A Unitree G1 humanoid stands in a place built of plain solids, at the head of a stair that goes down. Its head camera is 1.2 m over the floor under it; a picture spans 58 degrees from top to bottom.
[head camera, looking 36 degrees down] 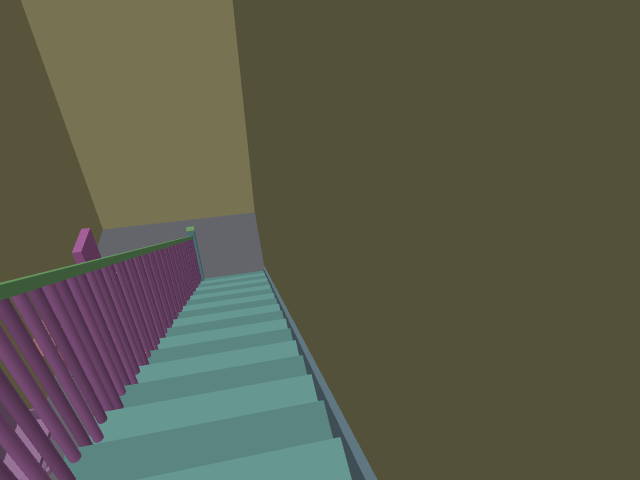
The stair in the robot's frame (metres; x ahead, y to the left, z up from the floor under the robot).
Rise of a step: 0.19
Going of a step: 0.29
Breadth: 1.11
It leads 12 degrees to the left of straight ahead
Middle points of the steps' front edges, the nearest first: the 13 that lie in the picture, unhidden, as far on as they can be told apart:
0.78 0.46 -0.39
1.07 0.52 -0.58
1.36 0.59 -0.77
1.65 0.65 -0.97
1.93 0.71 -1.16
2.22 0.77 -1.35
2.51 0.84 -1.54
2.79 0.90 -1.74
3.08 0.96 -1.93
3.37 1.02 -2.12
3.66 1.09 -2.32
3.95 1.15 -2.51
4.23 1.21 -2.70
